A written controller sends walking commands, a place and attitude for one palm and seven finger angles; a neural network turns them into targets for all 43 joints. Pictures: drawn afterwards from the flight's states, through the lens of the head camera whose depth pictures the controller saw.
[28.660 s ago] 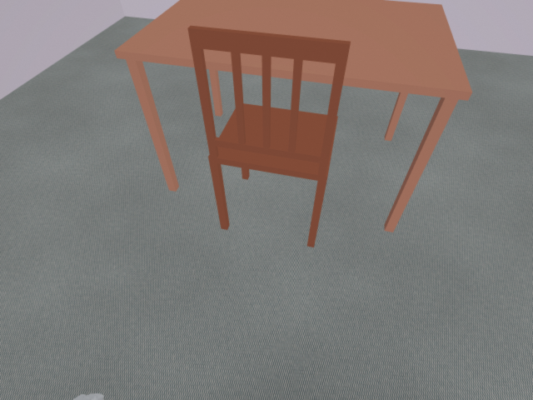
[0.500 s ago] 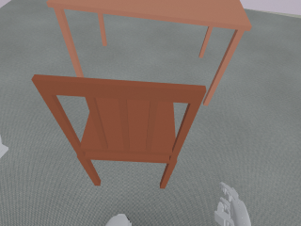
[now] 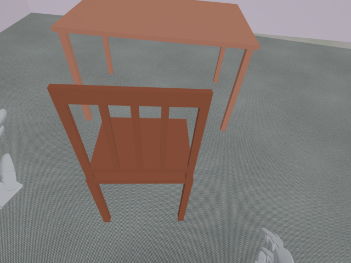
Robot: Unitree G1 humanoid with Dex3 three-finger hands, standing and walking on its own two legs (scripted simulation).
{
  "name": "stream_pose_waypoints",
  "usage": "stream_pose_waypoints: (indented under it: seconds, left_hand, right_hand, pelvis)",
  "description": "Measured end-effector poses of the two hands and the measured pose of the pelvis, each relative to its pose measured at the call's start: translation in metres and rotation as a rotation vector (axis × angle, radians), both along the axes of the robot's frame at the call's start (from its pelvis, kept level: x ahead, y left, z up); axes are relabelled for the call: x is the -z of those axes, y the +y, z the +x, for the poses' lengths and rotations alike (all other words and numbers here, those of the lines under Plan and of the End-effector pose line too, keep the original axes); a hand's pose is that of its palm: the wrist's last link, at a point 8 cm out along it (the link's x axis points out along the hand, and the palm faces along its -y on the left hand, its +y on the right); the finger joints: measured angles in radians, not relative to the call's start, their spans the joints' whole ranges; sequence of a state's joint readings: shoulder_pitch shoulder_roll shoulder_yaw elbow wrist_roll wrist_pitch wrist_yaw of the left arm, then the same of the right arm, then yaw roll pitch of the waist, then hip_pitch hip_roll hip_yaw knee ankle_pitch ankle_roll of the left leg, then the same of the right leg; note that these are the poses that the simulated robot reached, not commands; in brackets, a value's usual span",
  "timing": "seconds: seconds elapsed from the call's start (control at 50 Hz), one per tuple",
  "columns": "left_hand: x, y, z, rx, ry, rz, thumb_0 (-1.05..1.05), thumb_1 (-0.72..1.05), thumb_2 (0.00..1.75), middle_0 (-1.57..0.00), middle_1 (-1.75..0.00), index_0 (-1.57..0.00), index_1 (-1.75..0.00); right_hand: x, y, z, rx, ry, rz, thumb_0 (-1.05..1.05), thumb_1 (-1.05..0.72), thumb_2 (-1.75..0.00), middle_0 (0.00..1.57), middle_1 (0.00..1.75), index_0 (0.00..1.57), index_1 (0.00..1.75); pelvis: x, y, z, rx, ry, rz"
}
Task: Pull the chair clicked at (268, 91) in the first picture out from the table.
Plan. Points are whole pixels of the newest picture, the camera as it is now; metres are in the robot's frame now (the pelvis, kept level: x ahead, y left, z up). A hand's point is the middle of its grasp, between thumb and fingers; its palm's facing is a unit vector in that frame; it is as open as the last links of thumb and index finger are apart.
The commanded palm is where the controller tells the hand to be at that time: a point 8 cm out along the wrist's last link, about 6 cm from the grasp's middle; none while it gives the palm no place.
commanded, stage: stop stepping back and stand still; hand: left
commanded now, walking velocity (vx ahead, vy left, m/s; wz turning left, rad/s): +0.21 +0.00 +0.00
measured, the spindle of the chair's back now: (137, 140) +0.51 +0.15 -0.07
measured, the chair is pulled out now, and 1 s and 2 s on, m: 0.61 0.61 0.61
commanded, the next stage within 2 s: let the arm hang, fingers relaxed in 0.44 s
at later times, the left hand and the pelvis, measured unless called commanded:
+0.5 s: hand out of the picture +0.14 +0.26 +0.16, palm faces +0.45 -0.76 -0.48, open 7.4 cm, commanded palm +0.09 +0.30 +0.18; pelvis -0.05 -0.01 +0.00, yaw +1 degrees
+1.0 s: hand out of the picture -0.03 +0.18 -0.17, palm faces +0.05 -0.98 -0.20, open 7.0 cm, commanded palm none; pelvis -0.04 +0.00 +0.00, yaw +2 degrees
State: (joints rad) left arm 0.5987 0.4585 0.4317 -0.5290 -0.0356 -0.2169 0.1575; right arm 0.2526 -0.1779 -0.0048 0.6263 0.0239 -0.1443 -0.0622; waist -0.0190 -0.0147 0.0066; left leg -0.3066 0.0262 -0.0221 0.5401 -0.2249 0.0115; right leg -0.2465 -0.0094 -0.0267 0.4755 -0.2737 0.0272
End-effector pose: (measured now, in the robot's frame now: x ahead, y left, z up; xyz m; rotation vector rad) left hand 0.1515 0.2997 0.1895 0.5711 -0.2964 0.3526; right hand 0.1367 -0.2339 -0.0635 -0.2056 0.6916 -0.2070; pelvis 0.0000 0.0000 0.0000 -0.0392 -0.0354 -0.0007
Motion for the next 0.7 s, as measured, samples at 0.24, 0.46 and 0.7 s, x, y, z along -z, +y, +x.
stream_pose_waypoints:
  seconds: [0.24, 0.46, 0.7]
  left_hand:
    - [0.005, -0.003, -0.048, -0.081, -0.047, -0.058, 0.02, 0.88, 0.90, -0.21, -0.30, -0.22, -0.30]
    - [0.007, 0.003, -0.054, -0.073, 0.016, 0.007, 0.02, 0.88, 0.90, -0.21, -0.30, -0.21, -0.30]
    - [0.226, -0.032, -0.041, -0.136, 0.845, -0.428, 0.00, 0.90, 0.90, -0.20, -0.30, -0.20, -0.30]
  right_hand:
    - [0.020, -0.009, -0.036, -0.058, 0.080, -0.015, 0.01, -0.91, -0.90, 0.20, 0.30, 0.20, 0.30]
    - [0.019, 0.003, -0.055, -0.021, 0.027, 0.047, 0.01, -0.91, -0.90, 0.20, 0.30, 0.20, 0.30]
    - [0.064, 0.001, -0.076, -0.077, 0.298, 0.081, 0.01, -0.91, -0.90, 0.20, 0.30, 0.20, 0.30]
  pelvis:
    - [0.006, -0.003, -0.035, -0.013, -0.007, 0.024]
    - [0.006, -0.005, -0.046, -0.015, 0.001, 0.021]
    - [0.010, 0.000, -0.046, -0.039, 0.031, 0.029]
